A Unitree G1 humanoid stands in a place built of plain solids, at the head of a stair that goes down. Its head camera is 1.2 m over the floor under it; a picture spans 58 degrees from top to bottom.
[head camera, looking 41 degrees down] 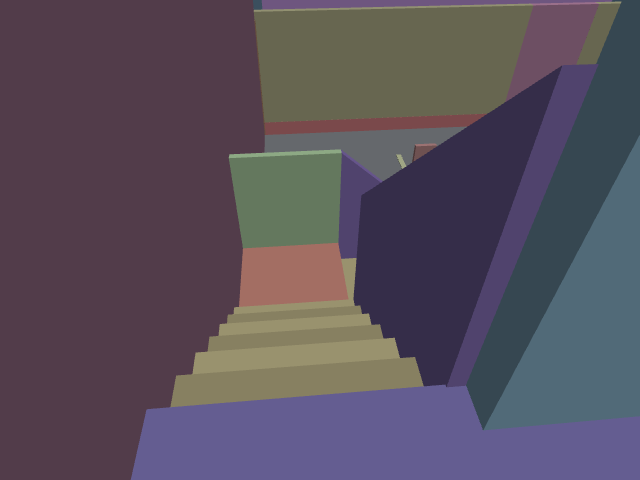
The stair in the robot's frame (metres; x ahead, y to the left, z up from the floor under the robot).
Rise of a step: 0.21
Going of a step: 0.25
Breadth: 0.89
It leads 5 degrees to the left of straight ahead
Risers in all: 7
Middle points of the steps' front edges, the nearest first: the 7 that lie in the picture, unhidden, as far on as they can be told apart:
0.67 0.06 0.00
0.91 0.08 -0.21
1.16 0.10 -0.43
1.40 0.13 -0.64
1.65 0.15 -0.85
1.89 0.17 -1.07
2.13 0.19 -1.28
